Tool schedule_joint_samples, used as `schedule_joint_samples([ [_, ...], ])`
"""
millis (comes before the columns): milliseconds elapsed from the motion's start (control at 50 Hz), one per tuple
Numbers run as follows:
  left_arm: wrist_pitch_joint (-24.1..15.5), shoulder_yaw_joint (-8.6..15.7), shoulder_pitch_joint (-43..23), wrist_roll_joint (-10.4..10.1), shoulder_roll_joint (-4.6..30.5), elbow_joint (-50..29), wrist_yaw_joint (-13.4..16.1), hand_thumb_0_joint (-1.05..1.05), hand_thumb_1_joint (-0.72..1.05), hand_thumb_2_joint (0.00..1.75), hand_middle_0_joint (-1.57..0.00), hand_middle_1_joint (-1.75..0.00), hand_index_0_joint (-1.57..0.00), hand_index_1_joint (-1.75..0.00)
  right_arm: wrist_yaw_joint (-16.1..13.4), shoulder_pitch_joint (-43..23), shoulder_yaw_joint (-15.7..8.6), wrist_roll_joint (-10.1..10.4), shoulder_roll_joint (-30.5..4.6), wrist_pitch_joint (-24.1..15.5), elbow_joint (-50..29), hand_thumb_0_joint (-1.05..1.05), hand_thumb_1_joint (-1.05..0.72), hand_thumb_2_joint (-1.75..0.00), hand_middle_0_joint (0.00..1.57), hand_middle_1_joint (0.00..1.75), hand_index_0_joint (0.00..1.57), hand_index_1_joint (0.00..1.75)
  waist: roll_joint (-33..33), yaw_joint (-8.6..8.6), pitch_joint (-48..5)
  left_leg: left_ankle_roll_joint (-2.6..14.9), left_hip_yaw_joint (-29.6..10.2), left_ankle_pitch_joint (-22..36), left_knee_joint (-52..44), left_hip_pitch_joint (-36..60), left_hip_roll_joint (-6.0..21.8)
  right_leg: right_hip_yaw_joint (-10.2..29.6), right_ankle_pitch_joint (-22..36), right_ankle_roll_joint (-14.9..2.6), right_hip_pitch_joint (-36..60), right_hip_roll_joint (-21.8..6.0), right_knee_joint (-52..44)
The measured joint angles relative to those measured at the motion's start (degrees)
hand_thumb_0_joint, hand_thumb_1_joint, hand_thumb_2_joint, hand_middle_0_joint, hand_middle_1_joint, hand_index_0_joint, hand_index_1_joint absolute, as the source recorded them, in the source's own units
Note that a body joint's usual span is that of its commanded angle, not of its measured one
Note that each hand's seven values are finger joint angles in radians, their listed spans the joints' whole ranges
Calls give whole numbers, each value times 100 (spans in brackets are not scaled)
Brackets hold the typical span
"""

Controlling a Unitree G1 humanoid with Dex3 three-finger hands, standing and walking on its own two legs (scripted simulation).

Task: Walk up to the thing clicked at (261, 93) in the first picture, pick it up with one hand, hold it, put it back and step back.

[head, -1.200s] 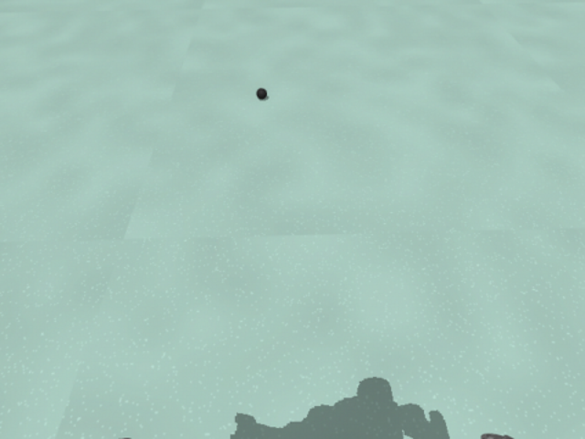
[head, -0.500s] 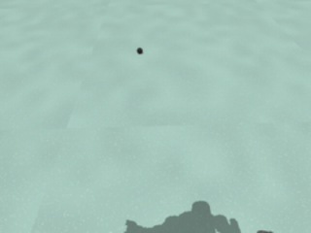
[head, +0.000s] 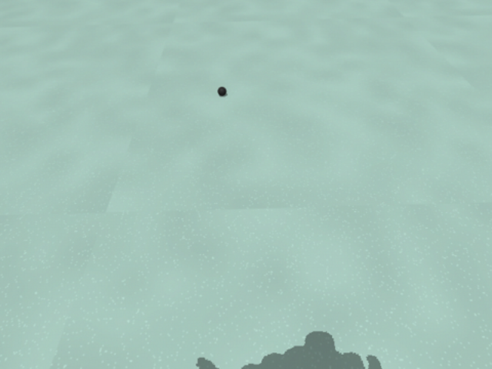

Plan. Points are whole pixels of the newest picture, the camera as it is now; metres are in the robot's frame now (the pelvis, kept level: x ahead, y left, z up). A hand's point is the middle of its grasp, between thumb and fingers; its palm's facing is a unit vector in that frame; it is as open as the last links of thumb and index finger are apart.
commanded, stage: walk up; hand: left
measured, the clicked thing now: (222, 91) +2.04 +0.22 -0.75
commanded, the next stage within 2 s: none
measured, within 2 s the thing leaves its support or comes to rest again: neither
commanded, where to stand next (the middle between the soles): +1.70 -0.03 m, yaw -1 degrees
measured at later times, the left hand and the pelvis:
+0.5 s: hand (106, 301) +0.27 +0.32 -0.15, palm faces -0.08 -0.94 -0.34, open 7.4 cm; pelvis +0.18 +0.04 -0.01, yaw -1 degrees
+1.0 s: hand (150, 193) +0.55 +0.28 -0.14, palm faces -0.02 -0.93 -0.36, open 7.4 cm; pelvis +0.49 +0.01 -0.01, yaw -1 degrees
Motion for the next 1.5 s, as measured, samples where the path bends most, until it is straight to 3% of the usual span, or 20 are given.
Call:
schedule_joint_samples([
  [40,-49,88,122,22,93,-110,-77,1,91,90,-20,-30,-21,-30,69,109,-100,-27,-106,-37,-103,0,-90,-90,21,30,21,30,15,24,-104,34,11,-125,259,-160,0,7,-177,-67,-167,1,276],
  [120,-200,200,311,54,249,-259,-118,1,90,90,-20,-30,-21,-30,93,204,-266,-34,-347,-41,-168,0,-90,-90,21,30,21,30,151,61,-53,-43,58,-109,1001,-432,108,-131,511,48,-45,14,322],
  [200,-172,253,584,81,409,-366,-131,1,90,90,-20,-30,-21,-30,186,251,-294,-28,-421,-36,-216,1,-91,-90,21,30,20,30,72,228,-57,-59,129,-503,1202,-793,183,-173,277,54,359,-99,65],
  [240,-95,261,706,46,544,-351,-136,1,90,90,-20,-30,-21,-30,227,212,-313,-13,-407,-172,-348,1,-91,-90,21,30,20,30,-104,264,16,-181,275,237,794,-686,186,-76,64,56,428,-248,218],
  [260,-35,257,748,24,588,-316,-133,1,90,90,-20,-30,-21,-30,223,203,-342,-17,-411,-265,-435,1,-91,-90,21,30,20,30,-176,247,40,-213,368,730,652,-585,137,-25,-147,-1,331,-320,579],
  [300,89,232,756,-2,590,-195,-91,1,91,90,-20,-30,-21,-30,165,213,-394,-36,-389,-391,-600,0,-91,-90,21,30,21,30,-201,127,51,-154,448,642,632,-447,96,262,-497,-27,-192,-130,1912],
  [380,29,94,656,-72,586,-221,-132,1,91,90,-20,-30,-20,-30,81,471,-332,22,-304,-405,-688,0,-91,-90,21,30,21,30,-248,-52,29,-62,510,532,-47,237,51,253,44,-7,-1198,-9,3073],
  [500,-78,44,230,-122,615,-562,-255,1,91,90,-20,-30,-20,-30,63,896,-205,119,-216,-372,-623,0,-90,-90,21,30,21,30,-421,-177,209,-149,599,353,-784,1261,-61,153,1037,172,-2191,-426,2056],
  [620,-42,11,-279,-127,419,-785,-359,1,91,90,-20,-30,-20,-30,75,1218,-190,124,-296,-295,-599,0,-90,-90,21,30,21,30,-198,-380,308,-337,585,-323,-872,2005,54,-213,1950,-21,-2194,-474,659],
  [660,-66,24,-404,-132,338,-865,-347,1,91,90,-20,-30,-20,-30,49,1309,-212,115,-341,-253,-585,0,-90,-90,21,30,21,30,-42,-407,273,-374,570,-745,-510,2075,199,-349,2170,-106,-2002,-326,539],
  [700,-142,81,-538,-130,158,-946,-274,1,91,90,-20,-30,-20,-30,-4,1167,-231,90,-376,-164,-520,1,-90,-90,21,30,21,30,313,-310,449,-199,507,-914,863,1732,577,-487,1821,-90,-1946,-15,981],
  [760,-250,91,-499,-155,69,-1131,-197,1,91,90,-20,-30,-21,-30,-47,998,-124,169,-200,-129,-628,1,-91,-90,21,30,20,30,161,-226,566,-31,53,-534,3548,428,284,-458,1257,-139,-1657,-103,1228],
  [820,-291,36,-259,-212,-61,-1143,-98,1,91,90,-20,-30,-21,-30,-1,839,-57,224,-218,-185,-716,1,-91,-90,21,30,20,30,187,-109,542,85,3,229,4384,-733,264,-496,1192,-109,-941,-118,669],
  [960,-347,72,632,-163,119,-900,-88,1,90,90,-20,-30,-21,-30,207,464,-203,96,-408,-181,-1108,0,-91,-90,21,30,21,30,316,62,302,-183,-25,1163,2660,-2217,721,-433,903,-51,258,99,-241],
  [1100,-349,182,979,-115,548,-866,-110,1,90,90,-20,-30,-21,-30,338,304,-289,29,-450,-166,-1059,0,-91,-90,21,30,20,30,94,233,184,-262,293,1952,731,-1946,770,-450,44,195,919,63,-193],
  [1160,-247,207,1009,-111,692,-811,-28,1,90,90,-20,-30,-21,-30,272,240,-310,-44,-340,-272,-1049,0,-91,-90,21,30,20,30,-332,198,182,-155,562,1370,958,-1658,420,-308,-550,119,710,-353,939],
  [1200,-164,156,937,-170,593,-795,56,1,91,90,-20,-30,-20,-30,203,198,-284,-53,-298,-377,-1176,0,-91,-90,21,30,20,30,-334,99,304,-95,626,985,1254,-1564,414,107,-557,-20,41,-179,2579],
  [1240,-156,31,862,-187,526,-782,89,1,91,90,-20,-30,-20,-30,137,239,-245,37,-204,-421,-1239,0,-91,-90,21,30,21,30,-291,-17,374,-76,643,855,1090,-1236,447,283,-300,-94,-626,44,3679],
  [1300,-193,-27,701,-269,505,-860,38,1,91,90,-20,-30,-20,-30,51,472,-123,144,-68,-457,-1254,0,-91,-90,21,30,21,30,-415,-123,421,-103,731,867,476,-582,338,452,288,-67,-1389,3,3851],
  [1500,-74,21,209,-169,415,-1166,-236,1,91,90,-20,-30,-20,-30,43,1065,-80,161,-140,-396,-1118,0,-90,-90,21,30,21,30,-343,-232,488,-229,908,374,-480,908,132,40,1711,100,-2227,-503,1380],
])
